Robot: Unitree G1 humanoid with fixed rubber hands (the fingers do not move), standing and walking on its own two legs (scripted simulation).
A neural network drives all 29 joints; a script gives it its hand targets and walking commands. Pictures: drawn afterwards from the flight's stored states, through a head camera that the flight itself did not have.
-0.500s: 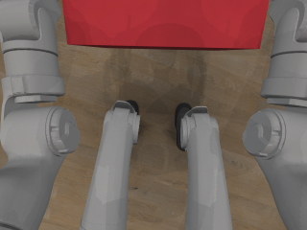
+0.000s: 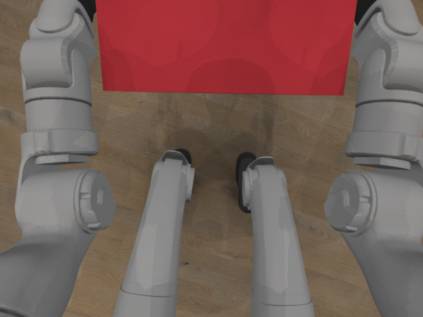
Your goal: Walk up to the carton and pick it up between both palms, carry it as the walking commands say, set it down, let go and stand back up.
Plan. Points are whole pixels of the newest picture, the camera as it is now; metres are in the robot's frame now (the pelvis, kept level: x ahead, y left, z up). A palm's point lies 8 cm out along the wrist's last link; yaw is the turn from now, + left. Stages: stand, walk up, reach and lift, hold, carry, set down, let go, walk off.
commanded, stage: reach and lift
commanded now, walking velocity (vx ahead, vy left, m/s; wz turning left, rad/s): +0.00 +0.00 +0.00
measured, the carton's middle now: (223, 10) +0.56 +0.02 -0.15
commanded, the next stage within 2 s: none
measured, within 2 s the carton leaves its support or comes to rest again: neither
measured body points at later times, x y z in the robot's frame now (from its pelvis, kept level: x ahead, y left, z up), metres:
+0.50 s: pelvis +0.00 +0.01 +0.06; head +0.31 +0.01 +0.38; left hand +0.51 +0.21 -0.02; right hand +0.54 -0.17 -0.01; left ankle +0.15 +0.13 -0.55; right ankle +0.16 -0.11 -0.55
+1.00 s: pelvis +0.03 +0.01 +0.12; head +0.28 +0.01 +0.48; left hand +0.48 +0.21 +0.05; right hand +0.50 -0.17 +0.06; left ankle +0.15 +0.13 -0.55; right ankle +0.16 -0.11 -0.55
